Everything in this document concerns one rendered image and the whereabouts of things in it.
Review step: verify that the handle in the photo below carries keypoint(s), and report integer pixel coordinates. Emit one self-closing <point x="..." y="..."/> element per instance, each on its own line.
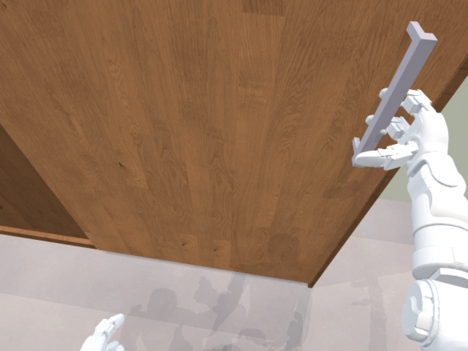
<point x="419" y="50"/>

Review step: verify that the robot left hand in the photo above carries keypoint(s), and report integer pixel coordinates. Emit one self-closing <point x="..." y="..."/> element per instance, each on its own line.
<point x="103" y="333"/>

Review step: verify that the robot right hand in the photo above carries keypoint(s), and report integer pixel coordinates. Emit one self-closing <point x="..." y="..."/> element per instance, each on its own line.
<point x="428" y="133"/>

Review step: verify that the robot right forearm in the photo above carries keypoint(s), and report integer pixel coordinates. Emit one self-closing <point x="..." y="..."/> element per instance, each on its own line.
<point x="439" y="220"/>

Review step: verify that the wardrobe door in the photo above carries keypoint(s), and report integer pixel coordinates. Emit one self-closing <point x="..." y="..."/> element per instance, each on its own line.
<point x="215" y="133"/>
<point x="26" y="201"/>

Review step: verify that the right robot upper arm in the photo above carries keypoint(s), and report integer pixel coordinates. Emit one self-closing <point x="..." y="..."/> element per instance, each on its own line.
<point x="435" y="316"/>

